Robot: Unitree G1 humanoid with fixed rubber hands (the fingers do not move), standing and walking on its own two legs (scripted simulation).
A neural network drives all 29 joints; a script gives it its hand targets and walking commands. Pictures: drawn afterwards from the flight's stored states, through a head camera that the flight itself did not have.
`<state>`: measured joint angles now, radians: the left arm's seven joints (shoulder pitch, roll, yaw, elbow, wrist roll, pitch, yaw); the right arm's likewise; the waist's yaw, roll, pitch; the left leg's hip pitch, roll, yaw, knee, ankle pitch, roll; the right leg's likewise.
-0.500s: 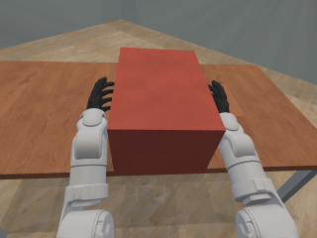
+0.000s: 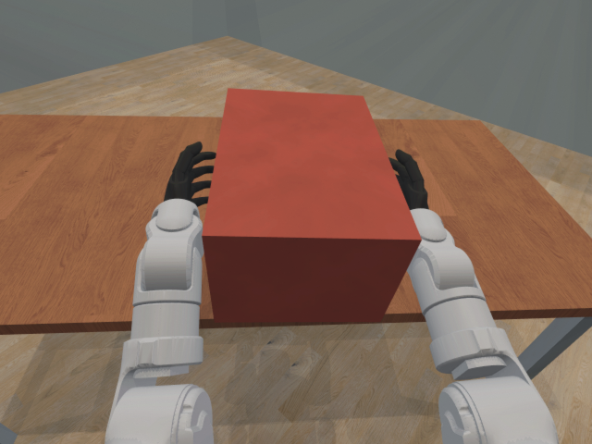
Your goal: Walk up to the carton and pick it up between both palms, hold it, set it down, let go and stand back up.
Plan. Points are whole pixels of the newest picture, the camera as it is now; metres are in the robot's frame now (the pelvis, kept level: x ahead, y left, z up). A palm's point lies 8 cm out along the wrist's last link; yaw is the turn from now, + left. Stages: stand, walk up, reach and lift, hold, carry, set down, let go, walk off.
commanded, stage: hold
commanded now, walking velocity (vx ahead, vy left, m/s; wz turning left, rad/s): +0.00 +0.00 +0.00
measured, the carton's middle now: (297, 195) +0.39 +0.00 +0.17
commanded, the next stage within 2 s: none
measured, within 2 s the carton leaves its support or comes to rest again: neither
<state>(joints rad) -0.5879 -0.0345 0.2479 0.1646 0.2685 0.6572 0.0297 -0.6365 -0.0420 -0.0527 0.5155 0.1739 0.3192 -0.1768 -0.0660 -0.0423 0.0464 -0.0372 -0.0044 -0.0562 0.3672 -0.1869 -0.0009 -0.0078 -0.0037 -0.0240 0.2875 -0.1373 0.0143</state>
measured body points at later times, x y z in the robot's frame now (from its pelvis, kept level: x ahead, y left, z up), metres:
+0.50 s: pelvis +0.00 +0.00 +0.00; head -0.03 +0.03 +0.45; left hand +0.38 +0.16 +0.18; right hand +0.38 -0.15 +0.17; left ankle +0.02 +0.12 -0.75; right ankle +0.02 -0.13 -0.75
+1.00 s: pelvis +0.00 +0.00 +0.00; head -0.04 +0.02 +0.45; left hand +0.38 +0.15 +0.19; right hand +0.38 -0.15 +0.17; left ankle +0.02 +0.12 -0.75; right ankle +0.02 -0.13 -0.75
